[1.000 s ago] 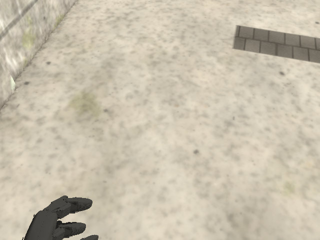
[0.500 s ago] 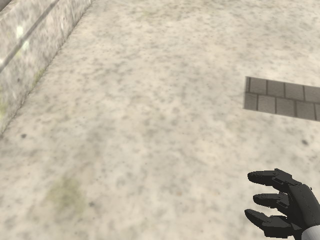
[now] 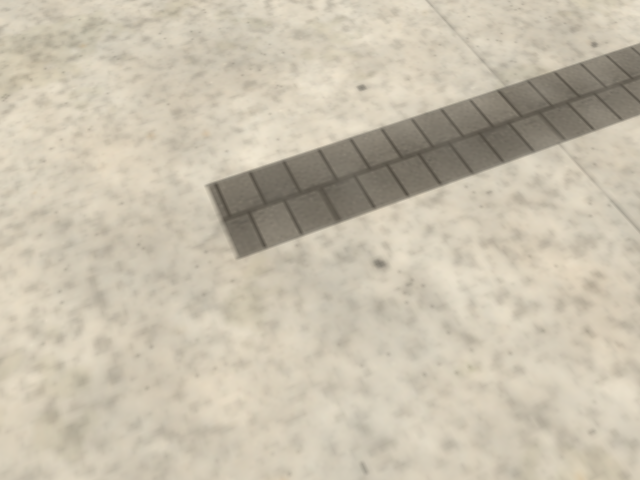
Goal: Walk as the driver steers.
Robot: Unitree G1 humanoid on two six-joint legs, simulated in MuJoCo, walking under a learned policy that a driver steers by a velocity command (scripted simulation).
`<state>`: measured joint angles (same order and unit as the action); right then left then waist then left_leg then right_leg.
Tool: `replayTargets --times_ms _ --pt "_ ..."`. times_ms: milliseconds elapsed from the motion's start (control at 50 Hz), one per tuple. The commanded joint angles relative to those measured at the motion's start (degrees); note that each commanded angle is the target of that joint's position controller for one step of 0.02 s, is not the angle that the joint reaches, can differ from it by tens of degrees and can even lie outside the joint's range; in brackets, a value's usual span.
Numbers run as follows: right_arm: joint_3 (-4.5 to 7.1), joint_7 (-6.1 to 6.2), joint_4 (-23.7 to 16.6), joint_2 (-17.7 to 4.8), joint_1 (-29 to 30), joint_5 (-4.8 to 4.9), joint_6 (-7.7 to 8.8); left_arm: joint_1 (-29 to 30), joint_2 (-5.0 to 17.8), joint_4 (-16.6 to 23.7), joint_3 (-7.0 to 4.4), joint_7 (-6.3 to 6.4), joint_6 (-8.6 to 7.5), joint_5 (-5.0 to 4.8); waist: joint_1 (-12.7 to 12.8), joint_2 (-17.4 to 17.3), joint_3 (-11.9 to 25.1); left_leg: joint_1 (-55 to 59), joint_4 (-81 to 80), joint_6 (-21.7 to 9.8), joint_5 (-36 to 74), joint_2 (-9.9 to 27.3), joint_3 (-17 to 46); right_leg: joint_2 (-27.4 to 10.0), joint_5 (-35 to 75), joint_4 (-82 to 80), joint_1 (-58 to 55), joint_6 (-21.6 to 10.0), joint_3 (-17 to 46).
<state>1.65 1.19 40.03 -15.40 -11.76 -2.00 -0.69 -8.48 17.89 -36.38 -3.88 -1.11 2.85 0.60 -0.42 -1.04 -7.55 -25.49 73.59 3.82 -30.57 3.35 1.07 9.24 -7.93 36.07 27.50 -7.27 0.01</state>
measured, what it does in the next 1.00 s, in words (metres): steps on the spot, turning left: left foot, then right foot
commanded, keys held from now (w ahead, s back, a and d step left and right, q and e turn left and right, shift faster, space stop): e+shift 0.12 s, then shift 0.02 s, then q+shift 0.86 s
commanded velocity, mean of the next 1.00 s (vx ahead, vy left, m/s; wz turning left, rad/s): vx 0.02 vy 0.00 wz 0.28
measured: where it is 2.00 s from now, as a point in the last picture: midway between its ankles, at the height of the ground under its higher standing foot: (205, 390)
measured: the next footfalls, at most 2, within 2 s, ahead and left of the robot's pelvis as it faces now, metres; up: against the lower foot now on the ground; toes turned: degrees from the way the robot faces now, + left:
left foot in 0.32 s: +0.14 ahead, +0.15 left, +0.00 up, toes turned -12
right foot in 0.76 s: +0.10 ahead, -0.02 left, +0.00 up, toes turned +19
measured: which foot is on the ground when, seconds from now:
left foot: up 0.00-0.30, down 0.32-0.78, up 0.80-1.00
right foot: down 0.00-0.32, up 0.34-0.74, down 0.76-1.00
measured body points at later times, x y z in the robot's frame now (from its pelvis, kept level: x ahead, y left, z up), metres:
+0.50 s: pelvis +0.06 +0.08 +0.03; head +0.08 +0.11 +0.48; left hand +0.24 +0.33 -0.08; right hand +0.12 -0.21 -0.07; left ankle +0.10 +0.16 -0.71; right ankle +0.03 -0.06 -0.66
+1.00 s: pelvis +0.05 +0.05 +0.03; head +0.09 +0.04 +0.48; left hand +0.09 +0.36 -0.05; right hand +0.26 -0.19 -0.09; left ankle +0.00 +0.17 -0.63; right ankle +0.06 -0.04 -0.71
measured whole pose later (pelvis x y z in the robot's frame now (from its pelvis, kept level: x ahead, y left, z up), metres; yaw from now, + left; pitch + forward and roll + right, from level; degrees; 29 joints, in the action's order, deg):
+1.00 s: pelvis +0.05 +0.05 +0.03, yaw +23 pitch +1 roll +0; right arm 6.0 -3.2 41.5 -20.3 -13.3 -0.9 -5.2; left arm -9.7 15.7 -38.5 -0.8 2.7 0.8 1.7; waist -0.7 -3.2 -3.1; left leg -29.7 62.8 3.8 -21.0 -1.6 3.1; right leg 1.1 -14.3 22.3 8.7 -3.2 -4.5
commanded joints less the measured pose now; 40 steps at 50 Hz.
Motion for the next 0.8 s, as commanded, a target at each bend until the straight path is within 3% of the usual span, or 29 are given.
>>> replayTargets --times_ms 20,60,140,240,280,300,320,340,360,420,480,540,620,680,720,740,760,780,800 --pt "2.27 0.82 -3.39 -9.31 -4.81 -0.66 -1.23 -1.96 8.34 3.23 -2.76 0.81 -0.33 0.01 -0.52 3.3 11.25 -4.08 -8.17 -0.4 4.15 0.06 2.95 -15.93 14.23 -17.91 -12.79 -8.05 25.32" --pt "1.73 0.68 -3.3 -7.32 -3.82 -0.16 -1.68 -3.0 9.26 2.29 -3.21 0.31 -0.58 0.47 -0.3 1.2 13.32 -1.36 -13.24 -0.48 4.9 -1.63 3.03 -14.36 17.46 -16.5 -12.18 -7.51 24.87" --pt "1.26 0.56 -4.63 -5.79 0.56 0.66 -1.68 -3.38 10.02 1.76 -3.91 0.1 -0.08 0.77 1.0 3.39 13.78 -1.14 -20.69 -1.36 9.38 -3.77 4.45 -13.68 1.88 -18.0 -11.73 -6.07 29.32" --pt "0.94 0.5 -3.57 -4.71 -0.16 1.32 -1.45 -3.19 5.4 0.65 -1.9 -0.04 0.02 1.48 2.26 8.3 13.35 8.02 -29.21 -3.52 10.6 -3.8 0.24 -13.66 0.19 -17.51 -8.05 -3.63 26.16" --pt "0.45 0.1 -2.44 -2.97 -2.69 1.24 -1.13 -2.73 3.57 -0.31 -0.66 0.41 0.2 0.9 0.6 7.62 12.76 15.38 -40.53 -5.15 14.28 -3.65 -1.01 -13.71 -4.08 -16.7 -6.15 -1.87 25.75" --pt "-0.07 0.03 -2.28 -1.75 -1.96 0.73 -0.82 -3.93 1.44 -1.26 0.46 0.98 0.06 0.76 0.67 6.05 11.82 19.09 -48.31 -6.02 15.39 -3.19 0.79 -12.75 -8.28 -16.22 -4.76 0.38 24.74" --pt "-0.11 0.15 -3.31 -3.79 0.6 -0.08 -0.31 -7.04 0.61 -2.25 0.86 1.4 -0.17 1.19 2.6 -1.06 9.84 17.7 -56.1 -7.33 13.25 2.51 11.17 -9.88 -12.33 -10.21 -4.89 3.0 20.07" --pt "1.11 -0.16 -4.99 -10.22 4.15 -0.67 -0.04 -6.93 2.33 -1.39 0.39 1.65 -0.13 0.59 4.05 -9.43 6.93 10.49 -61.98 -11.78 12.77 12.16 25.63 -2.62 -14.69 -4.66 -3.81 5.39 9.69" --pt "1.92 -0.85 -3.81 -11.0 2.53 0.01 -0.14 -4.04 5.42 -1.24 -0.48 2.02 -0.21 1.19 2.35 -9.01 4.74 4.57 -62.94 -15.01 15.25 13.95 29.04 -3.77 -15.81 0.18 -7.49 6.31 6.49" --pt "3.85 -1.5 -2.22 -12.81 -1.39 1.46 -0.61 -1.73 5.69 -0.78 -0.82 1.73 -0.64 0.92 1.21 -6.65 5.09 11.49 -58.03 -14.1 24.26 7.47 25.59 -3.29 -15.92 12.54 -1.3 7.97 4.89" --pt "4.65 -1.83 -2.25 -11.49 -2.8 1.97 -1.02 -1.46 3.65 -0.51 -0.12 1.93 -0.48 0.7 0.92 -5.67 9.03 18.12 -54.67 -13.43 33.12 4.08 24.45 -3.77 -16.84 17.71 2.52 9.4 4.77" --pt "5.38 -1.9 -1.86 -10.75 -5.22 2.02 -1.4 1.75 2.97 0.54 0.35 2.59 -0.46 0.12 -1.01 -7.25 10.92 22.88 -54.27 -13.23 31.42 2.38 26.87 -3.73 -17.26 14.5 4.28 9.98 4.89" --pt "6.6 -1.55 -1.54 -11.87 -6.8 1.75 -1.97 3.47 3.63 1.0 0.69 3.09 -1.27 -0.38 -2.35 -8.05 12.54 24.7 -54.54 -13.69 27.3 2.07 32.1 -2.99 -17.98 7.94 2.05 9.06 6.25" --pt "7.13 -1.91 -1.98 -12.39 -4.7 1.5 -2.2 1.65 4.29 0.41 0.81 3.47 -2.04 -0.57 -1.46 -8.58 12.74 20.0 -55.25 -12.66 25.74 1.0 34.59 -1.74 -16.93 1.63 -4.99 7.58 6.49" --pt "7.23 -2.3 -2.61 -12.36 -1.71 1.48 -2.3 -1.79 4.72 -0.62 0.76 3.96 -2.41 -0.71 0.43 -9.07 12.4 13.64 -56.14 -10.38 21.96 -0.78 35.06 -1.01 -14.7 -6.09 -13.48 6.34 6.11" --pt "7.12 -2.36 -3.0 -12.02 0.21 1.71 -2.27 -4.43 5.06 -1.4 0.61 4.41 -2.64 -0.59 2.21 -8.92 11.81 8.86 -56.22 -8.05 17.09 -2.84 34.31 -1.51 -10.7 -13.25 -19.74 5.73 5.85" --pt "6.68 -2.21 -3.31 -10.51 0.64 2.01 -2.05 -6.25 7.19 -1.99 0.03 5.04 -2.96 -0.29 2.86 -6.43 11.61 2.06 -54.29 -4.65 7.74 -6.49 31.42 -6.16 -7.97 -20.51 -27.47 4.59 8.43" --pt "5.85 -1.87 -2.87 -6.73 -4.57 2.22 -1.86 -4.34 11.79 -0.54 -0.84 5.66 -2.79 -0.02 0.03 5.37 13.69 -3.37 -40.61 -1.97 -2.29 -12.41 22.13 -20.52 -18.51 -25.65 -32.19 1.64 21.99" --pt "6.39 -1.3 -2.93 -8.6 -4.59 1.18 -1.7 3.2 14.25 2.01 -0.79 5.2 -2.53 1.18 -0.46 11.6 8.73 -10.63 -26.34 -1.04 -1.99 -16.36 9.63 -31.27 -18.41 -28.87 -23.25 -3.3 33.0"
Keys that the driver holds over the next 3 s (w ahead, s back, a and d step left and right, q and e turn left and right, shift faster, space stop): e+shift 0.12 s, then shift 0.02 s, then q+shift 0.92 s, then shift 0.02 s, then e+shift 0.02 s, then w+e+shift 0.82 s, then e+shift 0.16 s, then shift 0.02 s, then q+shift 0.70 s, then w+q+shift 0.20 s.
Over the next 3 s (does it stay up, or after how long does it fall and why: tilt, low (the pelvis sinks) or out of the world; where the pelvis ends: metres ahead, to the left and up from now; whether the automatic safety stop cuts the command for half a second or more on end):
stays up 0.82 0.23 0.02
